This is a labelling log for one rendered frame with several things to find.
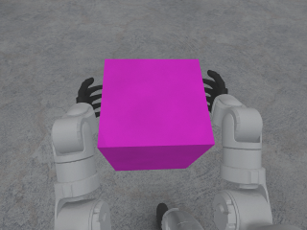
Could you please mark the right robot hand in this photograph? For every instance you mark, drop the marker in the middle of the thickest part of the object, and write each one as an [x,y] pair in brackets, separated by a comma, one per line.
[218,87]

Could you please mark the left robot upper arm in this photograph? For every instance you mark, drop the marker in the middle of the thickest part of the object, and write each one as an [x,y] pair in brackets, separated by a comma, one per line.
[84,214]

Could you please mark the right robot shin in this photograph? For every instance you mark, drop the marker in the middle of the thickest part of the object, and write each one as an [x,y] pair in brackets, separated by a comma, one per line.
[166,213]

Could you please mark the right robot foot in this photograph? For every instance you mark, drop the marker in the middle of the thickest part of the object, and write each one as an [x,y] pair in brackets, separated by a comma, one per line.
[160,211]

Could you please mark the right robot forearm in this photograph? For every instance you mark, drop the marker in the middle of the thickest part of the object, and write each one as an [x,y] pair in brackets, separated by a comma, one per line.
[242,142]

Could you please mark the carton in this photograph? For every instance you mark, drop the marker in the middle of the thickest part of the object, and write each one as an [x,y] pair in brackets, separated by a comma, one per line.
[154,114]

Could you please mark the left robot hand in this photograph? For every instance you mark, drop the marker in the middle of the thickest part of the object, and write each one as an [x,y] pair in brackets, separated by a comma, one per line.
[85,92]

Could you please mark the right robot upper arm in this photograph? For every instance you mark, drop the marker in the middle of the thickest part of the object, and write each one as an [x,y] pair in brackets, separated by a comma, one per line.
[244,209]

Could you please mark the left robot forearm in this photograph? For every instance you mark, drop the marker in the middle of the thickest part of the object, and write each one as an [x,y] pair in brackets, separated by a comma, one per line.
[73,150]

